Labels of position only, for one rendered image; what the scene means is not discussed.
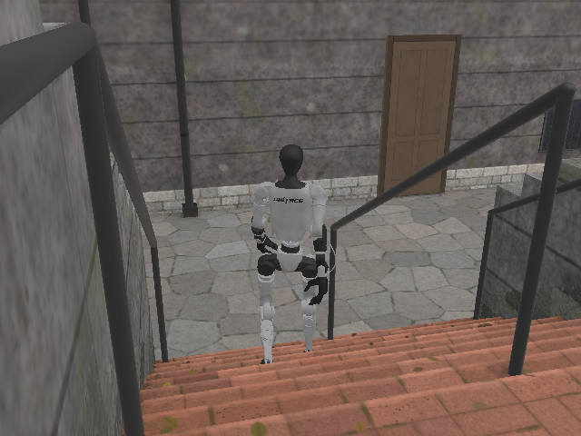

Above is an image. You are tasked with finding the humanoid robot head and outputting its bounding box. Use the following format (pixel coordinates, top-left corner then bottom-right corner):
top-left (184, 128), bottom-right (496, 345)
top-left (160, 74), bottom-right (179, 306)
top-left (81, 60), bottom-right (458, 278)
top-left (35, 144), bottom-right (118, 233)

top-left (275, 144), bottom-right (306, 189)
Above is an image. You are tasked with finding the left robot hand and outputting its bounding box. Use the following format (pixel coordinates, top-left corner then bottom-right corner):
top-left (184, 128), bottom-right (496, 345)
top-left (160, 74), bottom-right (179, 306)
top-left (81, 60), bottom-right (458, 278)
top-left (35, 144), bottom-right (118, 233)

top-left (257, 236), bottom-right (278, 254)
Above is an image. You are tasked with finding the right robot forearm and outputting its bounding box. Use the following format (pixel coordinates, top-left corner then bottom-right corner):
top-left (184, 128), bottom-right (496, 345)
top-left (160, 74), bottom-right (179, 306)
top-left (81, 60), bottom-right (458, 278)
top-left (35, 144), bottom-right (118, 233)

top-left (313, 224), bottom-right (329, 277)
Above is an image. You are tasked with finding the right robot shin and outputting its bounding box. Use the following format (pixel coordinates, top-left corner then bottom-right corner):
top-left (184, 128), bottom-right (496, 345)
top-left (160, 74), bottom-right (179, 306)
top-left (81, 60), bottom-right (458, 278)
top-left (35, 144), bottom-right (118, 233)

top-left (303, 304), bottom-right (316, 352)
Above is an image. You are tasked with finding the right robot hand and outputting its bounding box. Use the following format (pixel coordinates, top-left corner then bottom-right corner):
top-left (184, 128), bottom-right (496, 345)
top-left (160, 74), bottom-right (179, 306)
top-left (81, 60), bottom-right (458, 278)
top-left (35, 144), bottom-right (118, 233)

top-left (304, 277), bottom-right (328, 305)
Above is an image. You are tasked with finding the robot left upper arm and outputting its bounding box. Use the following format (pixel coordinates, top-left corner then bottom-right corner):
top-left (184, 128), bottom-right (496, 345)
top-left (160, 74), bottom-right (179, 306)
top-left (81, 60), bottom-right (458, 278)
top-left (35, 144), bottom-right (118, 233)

top-left (251, 182), bottom-right (273, 229)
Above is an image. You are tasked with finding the left robot forearm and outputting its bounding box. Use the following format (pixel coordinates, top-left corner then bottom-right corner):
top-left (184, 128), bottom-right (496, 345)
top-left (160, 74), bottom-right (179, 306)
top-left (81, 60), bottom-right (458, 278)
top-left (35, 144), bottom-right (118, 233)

top-left (251, 216), bottom-right (266, 243)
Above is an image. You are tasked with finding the robot right upper arm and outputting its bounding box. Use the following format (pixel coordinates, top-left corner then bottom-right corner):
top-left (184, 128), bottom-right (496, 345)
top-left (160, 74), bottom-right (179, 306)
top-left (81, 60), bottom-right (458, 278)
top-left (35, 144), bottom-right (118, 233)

top-left (310, 184), bottom-right (328, 237)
